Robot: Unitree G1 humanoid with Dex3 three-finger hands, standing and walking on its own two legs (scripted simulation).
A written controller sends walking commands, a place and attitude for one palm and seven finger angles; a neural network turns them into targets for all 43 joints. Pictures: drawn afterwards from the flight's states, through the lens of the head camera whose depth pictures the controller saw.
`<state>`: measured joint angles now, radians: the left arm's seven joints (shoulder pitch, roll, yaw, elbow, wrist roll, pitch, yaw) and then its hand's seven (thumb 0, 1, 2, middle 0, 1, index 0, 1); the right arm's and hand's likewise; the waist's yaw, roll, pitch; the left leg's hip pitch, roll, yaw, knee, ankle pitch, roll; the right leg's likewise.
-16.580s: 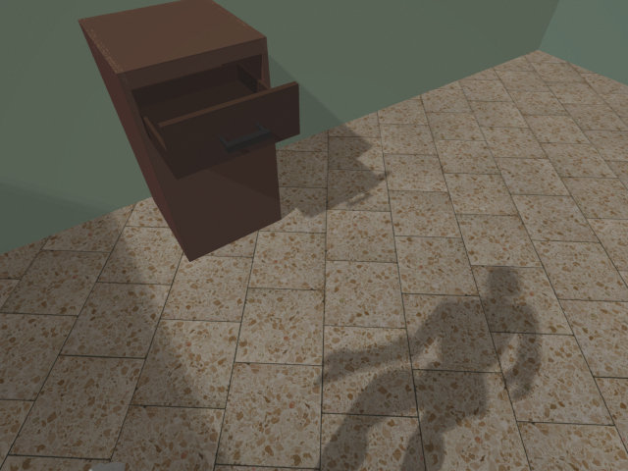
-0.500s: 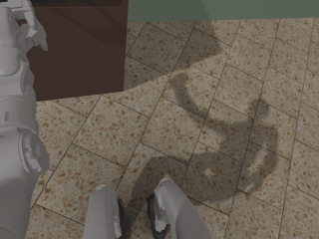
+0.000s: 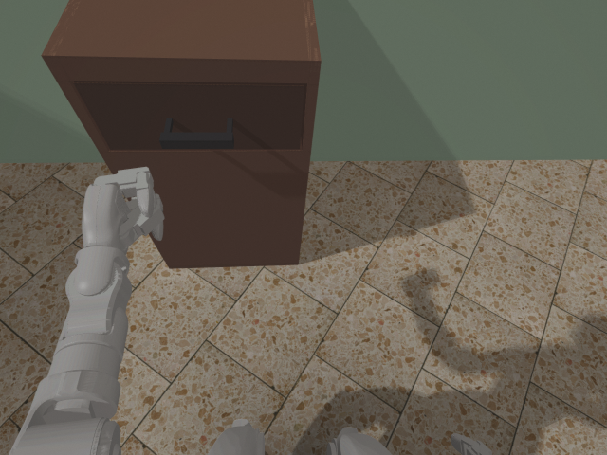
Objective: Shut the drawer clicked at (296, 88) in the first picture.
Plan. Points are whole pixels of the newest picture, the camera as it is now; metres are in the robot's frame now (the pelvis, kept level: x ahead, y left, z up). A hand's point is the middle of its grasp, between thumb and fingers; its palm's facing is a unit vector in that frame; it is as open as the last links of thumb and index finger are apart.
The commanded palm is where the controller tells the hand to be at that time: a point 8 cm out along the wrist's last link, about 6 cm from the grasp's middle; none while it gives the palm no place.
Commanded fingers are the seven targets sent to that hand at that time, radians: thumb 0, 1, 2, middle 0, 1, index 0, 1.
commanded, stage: draw the hand back to the body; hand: left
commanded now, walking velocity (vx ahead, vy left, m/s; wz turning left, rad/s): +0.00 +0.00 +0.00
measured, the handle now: (198, 132) +0.66 +0.19 -0.05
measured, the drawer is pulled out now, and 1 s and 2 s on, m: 0.00 0.00 0.00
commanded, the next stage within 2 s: step back with the hand held close in 0.96 s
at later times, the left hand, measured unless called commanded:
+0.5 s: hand (56, 288) +0.27 +0.22 +0.16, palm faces +0.26 -0.92 -0.30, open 3.3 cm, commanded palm +0.21 +0.26 +0.18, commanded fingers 0.00 0.90 0.90 -1.40 -1.60 -1.40 -1.60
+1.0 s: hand out of the picture +0.17 +0.23 +0.22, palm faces +0.41 -0.82 -0.39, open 3.3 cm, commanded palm +0.12 +0.27 +0.24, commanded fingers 0.00 0.90 0.90 -1.40 -1.60 -1.40 -1.60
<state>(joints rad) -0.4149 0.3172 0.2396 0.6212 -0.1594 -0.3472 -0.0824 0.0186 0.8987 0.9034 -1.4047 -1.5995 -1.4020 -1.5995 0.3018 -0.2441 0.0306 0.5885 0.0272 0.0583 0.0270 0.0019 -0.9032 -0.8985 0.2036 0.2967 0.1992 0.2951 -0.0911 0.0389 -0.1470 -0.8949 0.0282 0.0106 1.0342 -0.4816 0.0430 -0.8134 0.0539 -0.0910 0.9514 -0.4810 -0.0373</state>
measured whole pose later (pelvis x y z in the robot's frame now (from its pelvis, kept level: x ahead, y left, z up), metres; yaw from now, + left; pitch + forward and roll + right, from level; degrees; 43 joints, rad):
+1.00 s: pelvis +0.00 -0.01 +0.07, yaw +1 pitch -5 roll -1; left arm 0.54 0.32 0.27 -0.44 -0.07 -0.10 0.10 0.01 0.89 0.90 -1.41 -1.60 -1.41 -1.60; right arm 0.20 -0.24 0.03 0.62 0.01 -0.08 -0.07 0.01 -0.90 -0.90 0.20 0.30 0.20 0.30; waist 0.06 0.09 0.01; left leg -0.12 0.00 0.03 0.45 -0.25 0.03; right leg -0.05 0.04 -0.06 0.38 -0.25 -0.04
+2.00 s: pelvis -0.08 +0.01 +0.05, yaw +1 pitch +0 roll -2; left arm 0.61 0.40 0.40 -0.59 0.00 -0.25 0.13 0.01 0.89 0.90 -1.41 -1.60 -1.41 -1.60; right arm 0.19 -0.23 -0.01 0.55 -0.01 -0.06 -0.08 0.01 -0.90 -0.90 0.21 0.30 0.20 0.30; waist 0.00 0.02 0.05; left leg -0.43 -0.01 0.05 0.60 -0.19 0.07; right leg -0.37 0.04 -0.02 0.57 -0.20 -0.01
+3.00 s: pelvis -0.21 +0.01 +0.04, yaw -2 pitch -3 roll -1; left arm 0.53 0.44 0.41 -0.59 -0.05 -0.21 0.13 0.02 0.89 0.90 -1.41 -1.60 -1.41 -1.60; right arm 0.23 -0.17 0.01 0.62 -0.02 -0.12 -0.07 0.01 -0.90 -0.90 0.20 0.30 0.20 0.29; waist -0.07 -0.05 0.03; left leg -0.48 -0.02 0.06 0.49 -0.06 0.03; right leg -0.13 0.07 0.00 0.65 -0.53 -0.05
